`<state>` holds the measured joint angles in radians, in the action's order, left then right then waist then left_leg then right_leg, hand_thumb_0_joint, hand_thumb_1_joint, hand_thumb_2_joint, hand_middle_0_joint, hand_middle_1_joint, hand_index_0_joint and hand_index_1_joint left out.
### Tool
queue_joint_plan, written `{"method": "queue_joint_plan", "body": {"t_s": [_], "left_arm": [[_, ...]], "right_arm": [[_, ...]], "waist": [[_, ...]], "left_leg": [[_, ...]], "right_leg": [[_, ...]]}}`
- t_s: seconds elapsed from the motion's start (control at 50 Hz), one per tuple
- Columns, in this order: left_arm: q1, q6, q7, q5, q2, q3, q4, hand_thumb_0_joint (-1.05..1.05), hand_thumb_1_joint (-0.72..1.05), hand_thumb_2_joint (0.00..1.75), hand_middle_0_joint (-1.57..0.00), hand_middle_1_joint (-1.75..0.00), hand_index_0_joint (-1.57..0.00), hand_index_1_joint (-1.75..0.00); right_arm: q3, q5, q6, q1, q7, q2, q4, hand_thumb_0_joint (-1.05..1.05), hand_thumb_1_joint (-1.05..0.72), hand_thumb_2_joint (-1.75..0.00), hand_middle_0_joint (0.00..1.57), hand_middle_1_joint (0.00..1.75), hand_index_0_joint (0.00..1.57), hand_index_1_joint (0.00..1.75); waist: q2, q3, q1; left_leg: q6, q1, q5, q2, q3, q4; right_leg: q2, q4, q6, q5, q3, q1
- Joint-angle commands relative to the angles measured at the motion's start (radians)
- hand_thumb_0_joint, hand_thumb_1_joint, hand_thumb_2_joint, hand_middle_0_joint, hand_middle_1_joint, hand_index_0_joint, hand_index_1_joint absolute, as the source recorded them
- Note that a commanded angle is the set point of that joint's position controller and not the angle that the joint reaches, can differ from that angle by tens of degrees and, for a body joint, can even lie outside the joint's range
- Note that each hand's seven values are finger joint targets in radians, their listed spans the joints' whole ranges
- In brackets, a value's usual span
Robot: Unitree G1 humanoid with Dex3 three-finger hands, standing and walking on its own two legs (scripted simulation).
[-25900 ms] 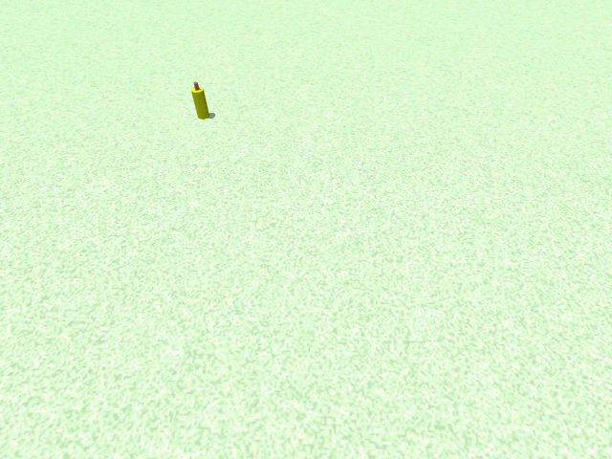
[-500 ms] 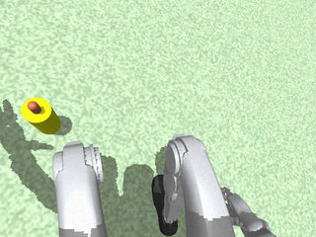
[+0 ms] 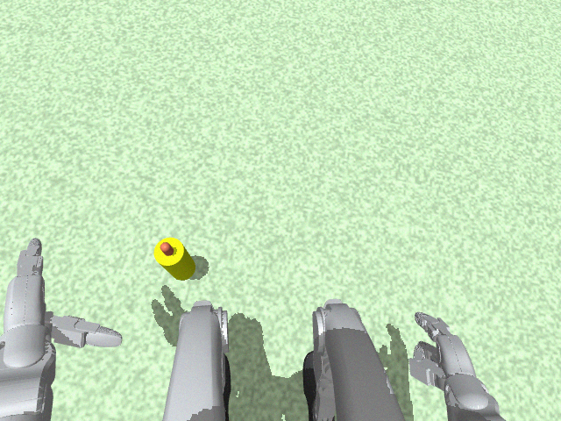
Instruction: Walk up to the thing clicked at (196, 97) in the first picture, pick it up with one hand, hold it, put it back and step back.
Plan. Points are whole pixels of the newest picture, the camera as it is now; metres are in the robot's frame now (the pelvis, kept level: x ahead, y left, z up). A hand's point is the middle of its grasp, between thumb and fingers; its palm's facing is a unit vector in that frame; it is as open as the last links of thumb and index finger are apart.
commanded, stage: home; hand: left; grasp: from the side
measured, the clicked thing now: (174, 258) +0.43 +0.24 -0.43
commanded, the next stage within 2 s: none
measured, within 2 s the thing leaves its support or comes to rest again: neither
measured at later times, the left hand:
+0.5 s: hand (49, 330) +0.24 +0.21 +0.10, palm faces +0.15 -0.93 -0.32, open 17.5 cm
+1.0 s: hand (42, 358) +0.22 +0.20 +0.13, palm faces +0.15 -0.95 -0.29, open 17.4 cm
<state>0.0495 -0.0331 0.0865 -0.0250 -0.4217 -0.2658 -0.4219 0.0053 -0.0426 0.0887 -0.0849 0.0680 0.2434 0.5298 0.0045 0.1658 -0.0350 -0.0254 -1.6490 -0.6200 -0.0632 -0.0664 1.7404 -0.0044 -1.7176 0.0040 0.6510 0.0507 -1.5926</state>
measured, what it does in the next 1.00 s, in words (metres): rises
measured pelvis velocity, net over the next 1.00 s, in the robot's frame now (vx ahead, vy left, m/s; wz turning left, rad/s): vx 0.06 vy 0.01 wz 0.06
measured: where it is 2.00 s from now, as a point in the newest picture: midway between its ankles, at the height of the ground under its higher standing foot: (268, 412)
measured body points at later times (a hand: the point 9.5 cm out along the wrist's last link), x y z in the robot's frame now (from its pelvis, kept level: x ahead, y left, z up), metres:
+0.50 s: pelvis +0.06 +0.01 +0.17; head +0.10 +0.02 +0.62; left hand +0.23 +0.26 +0.13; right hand +0.22 -0.23 +0.09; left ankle +0.07 +0.13 -0.50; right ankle +0.06 -0.12 -0.50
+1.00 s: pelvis +0.06 +0.01 +0.18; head +0.08 +0.01 +0.63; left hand +0.21 +0.25 +0.15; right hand +0.24 -0.22 +0.11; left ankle +0.07 +0.13 -0.50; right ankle +0.06 -0.12 -0.50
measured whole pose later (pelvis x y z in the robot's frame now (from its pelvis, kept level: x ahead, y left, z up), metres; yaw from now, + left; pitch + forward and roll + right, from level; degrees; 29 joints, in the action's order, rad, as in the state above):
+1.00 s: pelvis +0.06 +0.01 +0.18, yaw +3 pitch +8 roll -2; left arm -0.47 -0.26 0.14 0.01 -0.22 0.01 0.02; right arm -0.03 -0.01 -0.10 -0.28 0.18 0.20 0.49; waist 0.03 0.11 -0.03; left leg -0.02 -0.64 -0.46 -0.05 -0.03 0.97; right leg 0.01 -0.91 -0.01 0.47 0.05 -0.57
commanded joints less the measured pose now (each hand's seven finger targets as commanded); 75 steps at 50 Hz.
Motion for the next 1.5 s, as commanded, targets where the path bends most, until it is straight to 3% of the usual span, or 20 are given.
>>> {"method": "queue_joint_plan", "body": {"t_s": [0.0,0.02,0.06,0.1,0.16,0.18,0.26,0.28,0.36,0.46,0.5,0.52,0.56,0.58,0.66,0.78,1.06,1.1,1.16,1.48], "left_arm": [[0.021,0.008,0.053,0.011,-0.169,-0.038,0.17,0.0,-0.57,0.05,-0.05,-0.05,-0.05,-0.05],[-0.032,-0.006,0.055,0.009,-0.125,-0.009,0.121,0.0,-0.56,0.05,-0.05,-0.05,-0.05,-0.05],[-0.012,-0.017,0.068,0.016,-0.145,-0.013,0.22,0.0,-0.55,0.06,-0.05,-0.05,-0.05,-0.05],[-0.1,-0.047,0.076,0.017,-0.073,0.04,0.173,0.0,-0.56,0.05,-0.05,-0.05,-0.05,-0.05],[-0.138,-0.077,0.091,0.018,-0.046,0.064,0.195,0.0,-0.57,0.04,-0.05,-0.05,-0.05,-0.05],[-0.115,-0.081,0.098,0.023,-0.082,0.048,0.3,0.0,-0.56,0.05,-0.05,-0.05,-0.05,-0.05],[-0.247,-0.125,0.11,0.029,-0.006,0.109,0.347,0.0,-0.56,0.05,-0.05,-0.05,-0.05,-0.05],[-0.316,-0.143,0.107,0.03,0.05,0.156,0.308,0.0,-0.57,0.05,-0.05,-0.05,-0.05,-0.05],[-0.324,-0.168,0.119,0.034,0.027,0.164,0.499,0.0,-0.55,0.06,-0.05,-0.05,-0.05,-0.05],[-0.492,-0.202,0.11,0.038,0.117,0.236,0.542,0.0,-0.57,0.05,-0.05,-0.05,-0.05,-0.05],[-0.439,-0.195,0.111,0.039,0.063,0.201,0.667,0.0,-0.57,0.04,-0.05,-0.05,-0.05,-0.05],[-0.509,-0.203,0.104,0.036,0.104,0.225,0.593,0.0,-0.58,0.04,-0.05,-0.05,-0.05,-0.05],[-0.485,-0.195,0.099,0.039,0.09,0.22,0.67,0.0,-0.57,0.05,-0.05,-0.05,-0.05,-0.05],[-0.562,-0.203,0.089,0.036,0.145,0.255,0.567,0.0,-0.59,0.03,-0.05,-0.05,-0.04,-0.05],[-0.471,-0.187,0.08,0.032,0.087,0.209,0.654,0.0,-0.57,0.04,-0.05,-0.05,-0.05,-0.05],[-0.471,-0.178,0.071,0.029,0.09,0.215,0.683,0.0,-0.55,0.05,-0.05,-0.05,-0.05,-0.05],[-0.537,-0.181,0.06,0.031,0.129,0.234,0.551,0.0,-0.55,0.05,-0.05,-0.05,-0.05,-0.05],[-0.465,-0.168,0.064,0.033,0.088,0.206,0.664,0.0,-0.54,0.06,-0.05,-0.06,-0.05,-0.06],[-0.521,-0.178,0.058,0.032,0.124,0.225,0.571,0.0,-0.54,0.06,-0.05,-0.06,-0.05,-0.06],[-0.473,-0.171,0.057,0.033,0.103,0.209,0.614,0.0,-0.55,0.06,-0.05,-0.06,-0.05,-0.06]], "right_arm": [[0.053,0.003,-0.063,-0.102,0.041,0.143,-0.088,0.0,-0.89,-0.9,0.2,0.3,0.2,0.3],[0.051,0.003,-0.07,-0.107,0.042,0.14,-0.088,0.0,-0.89,-0.9,0.2,0.3,0.2,0.3],[0.049,0.003,-0.08,-0.124,0.051,0.133,-0.088,0.0,-0.89,-0.9,0.2,0.3,0.2,0.3],[0.044,0.004,-0.093,-0.119,0.057,0.126,-0.099,0.0,-0.89,-0.9,0.2,0.3,0.2,0.3],[0.04,0.002,-0.107,-0.124,0.07,0.122,-0.107,0.0,-0.89,-0.9,0.2,0.3,0.2,0.3],[0.039,0.003,-0.11,-0.131,0.075,0.118,-0.109,0.0,-0.89,-0.9,0.2,0.3,0.2,0.3],[0.031,0.003,-0.123,-0.151,0.095,0.103,-0.122,0.0,-0.9,-0.9,0.2,0.3,0.2,0.3],[0.027,0.005,-0.129,-0.143,0.1,0.098,-0.132,0.0,-0.9,-0.9,0.2,0.3,0.2,0.3],[0.024,0.007,-0.144,-0.151,0.116,0.091,-0.153,0.0,-0.9,-0.9,0.2,0.3,0.2,0.3],[0.018,0.013,-0.173,-0.138,0.13,0.077,-0.192,0.0,-0.9,-0.9,0.2,0.3,0.2,0.3],[0.016,0.015,-0.18,-0.137,0.134,0.077,-0.203,0.0,-0.9,-0.9,0.2,0.3,0.2,0.3],[0.013,0.016,-0.186,-0.129,0.132,0.077,-0.207,0.0,-0.9,-0.9,0.2,0.3,0.2,0.3],[0.014,0.019,-0.195,-0.137,0.132,0.075,-0.205,0.0,-0.9,-0.9,0.2,0.3,0.2,0.3],[0.013,0.021,-0.201,-0.131,0.131,0.074,-0.211,0.0,-0.9,-0.9,0.2,0.3,0.2,0.3],[0.017,0.026,-0.215,-0.135,0.127,0.08,-0.208,0.0,-0.9,-0.9,0.2,0.3,0.2,0.3],[0.016,0.032,-0.234,-0.142,0.126,0.079,-0.204,0.0,-0.9,-0.9,0.2,0.3,0.2,0.3],[0.01,0.03,-0.247,-0.124,0.119,0.075,-0.191,0.0,-0.9,-0.9,0.2,0.3,0.2,0.3],[0.015,0.03,-0.249,-0.126,0.12,0.078,-0.192,0.0,-0.9,-0.9,0.2,0.3,0.2,0.3],[0.012,0.03,-0.253,-0.132,0.119,0.074,-0.185,0.0,-0.9,-0.9,0.2,0.3,0.2,0.3],[0.012,0.031,-0.262,-0.123,0.125,0.076,-0.182,0.0,-0.9,-0.9,0.2,0.3,0.2,0.3]], "waist": [[0.064,0.437,-0.003],[0.055,0.417,-0.01],[0.071,0.429,0.005],[0.054,0.376,-0.002],[0.069,0.337,-0.007],[0.093,0.342,0.013],[0.096,0.273,0.004],[0.071,0.24,-0.005],[0.105,0.196,0.005],[0.038,0.097,-0.003],[0.052,0.08,0.009],[0.024,0.035,0.006],[0.044,0.031,0.007],[0.009,-0.007,-0.002],[0.042,-0.002,-0.001],[0.063,0.083,0.008],[0.016,0.003,0.011],[0.048,0.045,0.018],[0.001,0.01,0.008],[0.028,0.013,0.013]], "left_leg": [[0.053,0.5,0.163,0.032,0.043,-0.33],[0.052,0.535,0.203,0.031,0.044,-0.355],[0.05,0.606,0.265,0.034,0.048,-0.401],[0.048,0.661,0.288,0.034,0.05,-0.46],[0.043,0.756,0.314,0.036,0.05,-0.551],[0.04,0.794,0.317,0.037,0.051,-0.583],[0.032,0.919,0.386,0.041,0.055,-0.684],[0.032,0.933,0.399,0.04,0.056,-0.704],[0.029,1.015,0.384,0.04,0.055,-0.804],[0.03,1.053,0.362,0.035,0.042,-0.878],[0.032,1.058,0.336,0.04,0.044,-0.899],[0.03,1.054,0.318,0.036,0.039,-0.917],[0.027,1.07,0.323,0.038,0.045,-0.926],[0.026,1.065,0.319,0.034,0.038,-0.936],[0.025,1.078,0.316,0.038,0.045,-0.939],[0.02,1.135,0.39,0.043,0.049,-0.931],[0.027,1.101,0.353,0.049,0.055,-0.939],[0.025,1.121,0.366,0.049,0.061,-0.935],[0.032,1.104,0.357,0.052,0.068,-0.924],[0.031,1.11,0.302,0.051,0.07,-0.942]], "right_leg": [[-0.009,0.406,0.012,-0.195,-0.046,0.44],[-0.01,0.422,0.013,-0.239,-0.035,0.471],[-0.004,0.472,0.01,-0.302,-0.043,0.556],[-0.005,0.525,0.009,-0.326,-0.03,0.609],[-0.007,0.602,0.012,-0.347,-0.019,0.694],[-0.006,0.626,0.014,-0.346,-0.018,0.726],[-0.008,0.718,0.011,-0.409,-0.01,0.834],[-0.01,0.738,0.009,-0.425,-0.003,0.85],[-0.011,0.817,0.011,-0.406,0.008,0.937],[-0.024,0.88,0.008,-0.381,0.031,0.978],[-0.02,0.911,0.005,-0.359,0.026,0.993],[-0.023,0.917,0.005,-0.337,0.033,0.989],[-0.023,0.926,0.005,-0.339,0.029,0.998],[-0.029,0.927,0.005,-0.332,0.037,0.99],[-0.024,0.938,0.005,-0.33,0.027,0.999],[-0.022,0.929,0.007,-0.394,0.02,1.048],[-0.019,0.961,0.0,-0.369,0.018,1.038],[-0.016,0.96,0.001,-0.383,0.014,1.053],[-0.014,0.971,-0.005,-0.385,0.008,1.039],[-0.012,0.979,-0.002,-0.326,0.004,1.034]]}}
